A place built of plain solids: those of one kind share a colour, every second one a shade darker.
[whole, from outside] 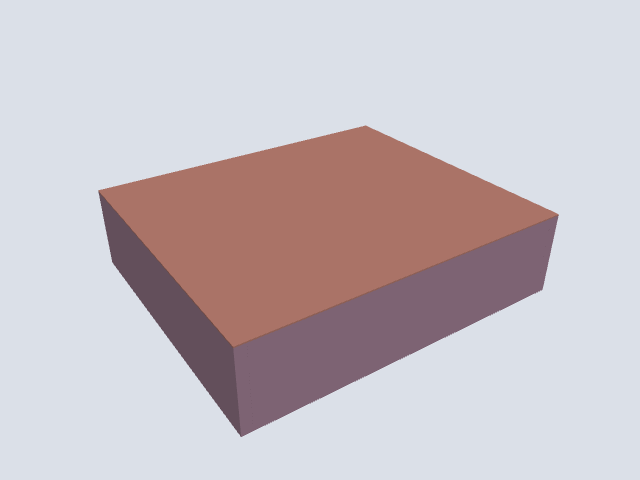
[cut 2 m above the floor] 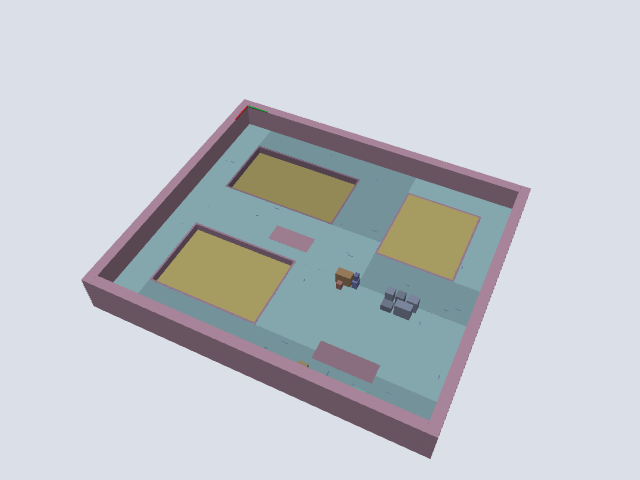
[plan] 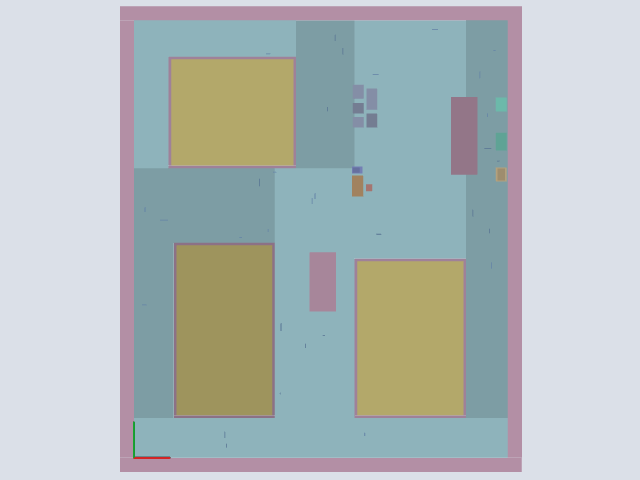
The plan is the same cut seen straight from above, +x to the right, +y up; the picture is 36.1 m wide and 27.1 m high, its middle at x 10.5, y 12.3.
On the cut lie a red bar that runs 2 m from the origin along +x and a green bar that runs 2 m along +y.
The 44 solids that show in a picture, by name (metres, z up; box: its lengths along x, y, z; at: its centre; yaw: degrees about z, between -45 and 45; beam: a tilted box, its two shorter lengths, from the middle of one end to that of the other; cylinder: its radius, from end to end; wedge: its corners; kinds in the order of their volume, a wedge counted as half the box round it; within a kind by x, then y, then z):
{
 "wall_1": {"box": [0.8, 24.7, 6.6], "at": [-0.4, 12.35, 2.0]},
 "wall_2": {"box": [22.7, 0.8, 6.6], "at": [10.55, -0.4, 2.0]},
 "wall_3": {"box": [22.7, 0.8, 6.6], "at": [10.55, 25.1, 2.0]},
 "wall_4": {"box": [0.8, 24.7, 6.6], "at": [21.5, 12.35, 2.0]},
 "floor_deck_1": {"box": [1.95, 8.35, 1.3], "at": [0.97, 20.52, -0.65]},
 "floor_deck_2": {"box": [2.25, 14.1, 1.3], "at": [1.12, 9.3, -0.65]},
 "floor_deck_3": {"box": [5.7, 4.2, 1.3], "at": [5.1, 14.25, -0.65]},
 "floor_deck_4": {"box": [7.2, 2.05, 1.3], "at": [5.55, 23.68, -0.65]},
 "floor_deck_5": {"box": [4.5, 14.1, 1.3], "at": [10.2, 9.3, -0.65]},
 "floor_deck_6": {"box": [21.1, 2.25, 1.3], "at": [10.55, 1.12, -0.65]},
 "floor_deck_7": {"box": [3.3, 8.35, 1.3], "at": [10.8, 20.52, -0.65]},
 "floor_deck_8": {"box": [6.3, 13.45, 1.3], "at": [15.6, 17.98, -0.65]},
 "floor_deck_9": {"box": [2.35, 22.45, 1.3], "at": [19.93, 13.47, -0.65]},
 "floor_lift_1": {"box": [5.4, 9.6, 0.63], "at": [5.1, 7.2, -0.98]},
 "floor_lift_2": {"box": [6.9, 6.0, 1.3], "at": [5.55, 19.5, -0.65]},
 "floor_lift_3": {"box": [6.0, 8.7, 0.64], "at": [15.6, 6.75, -0.98]},
 "ceil_1": {"box": [22.7, 26.3, 0.1], "at": [10.55, 12.35, 5.25]},
 "floor_trim_1": {"box": [0.15, 6.0, 1.3], "at": [2.02, 19.5, -0.65]},
 "floor_trim_2": {"box": [0.15, 9.6, 1.3], "at": [2.33, 7.2, -0.65]},
 "floor_trim_3": {"box": [5.55, 0.15, 1.3], "at": [5.03, 12.07, -0.65]},
 "floor_trim_4": {"box": [5.7, 0.15, 1.3], "at": [5.1, 2.33, -0.65]},
 "floor_trim_5": {"box": [7.05, 0.15, 1.3], "at": [5.48, 22.57, -0.65]},
 "floor_trim_6": {"box": [7.2, 0.15, 1.3], "at": [5.55, 16.43, -0.65]},
 "floor_trim_7": {"box": [0.15, 9.75, 1.3], "at": [7.88, 7.27, -0.65]},
 "floor_trim_8": {"box": [0.15, 6.15, 1.3], "at": [9.07, 19.57, -0.65]},
 "floor_trim_9": {"box": [0.15, 8.7, 1.3], "at": [12.53, 6.75, -0.65]},
 "floor_trim_10": {"box": [6.15, 0.15, 1.3], "at": [15.53, 11.18, -0.65]},
 "floor_trim_11": {"box": [6.3, 0.15, 1.3], "at": [15.6, 2.33, -0.65]},
 "floor_trim_12": {"box": [0.15, 8.85, 1.3], "at": [18.68, 6.82, -0.65]},
 "case_cases_1": {"box": [0.62, 0.6, 1.1], "at": [12.66, 18.95, 0.55]},
 "case_cases_2": {"box": [0.62, 0.6, 1.1], "at": [12.66, 19.74, 0.55]},
 "case_cases_3": {"box": [0.62, 0.8, 1.1], "at": [12.66, 20.67, 0.55]},
 "case_cases_4": {"box": [0.62, 0.8, 0.56], "at": [13.43, 19.05, 0.28]},
 "case_cases_5": {"box": [0.62, 1.2, 1.1], "at": [13.43, 20.25, 0.55]},
 "desk_desk_1": {"box": [0.65, 1.2, 1.04], "at": [12.62, 15.35, 0.52]},
 "case_wall_1": {"box": [0.62, 1.0, 0.56], "at": [20.73, 17.85, 0.28]},
 "case_wall_2": {"box": [0.62, 0.8, 0.74], "at": [20.73, 19.95, 0.37]},
 "vinyl_1": {"box": [1.5, 3.35, 0.05], "at": [10.65, 9.94, -0.02]},
 "vinyl_2": {"box": [1.5, 4.4, 0.05], "at": [18.64, 18.18, -0.02]},
 "stack_wall_1": {"box": [0.62, 0.8, 0.74], "at": [20.73, 16.0, 0.37]},
 "stack_wall_2": {"box": [0.42, 0.68, 0.56], "at": [20.73, 16.0, 1.02]},
 "stack_desk_1": {"box": [0.4, 0.3, 0.55], "at": [12.55, 16.25, 1.01]},
 "stack_desk_2": {"box": [0.6, 0.4, 0.74], "at": [12.6, 16.25, 0.37]},
 "stool_desk_1": {"box": [0.35, 0.4, 0.62], "at": [13.28, 15.25, 0.31]}
}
